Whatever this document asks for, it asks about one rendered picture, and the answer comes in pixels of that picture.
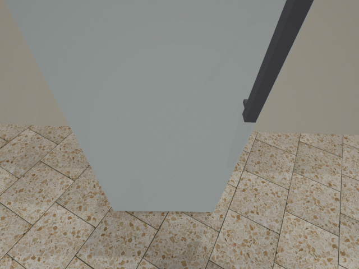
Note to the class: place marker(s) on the fridge door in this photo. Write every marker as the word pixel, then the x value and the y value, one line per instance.
pixel 153 90

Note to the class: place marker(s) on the handle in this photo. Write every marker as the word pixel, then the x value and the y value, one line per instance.
pixel 288 26

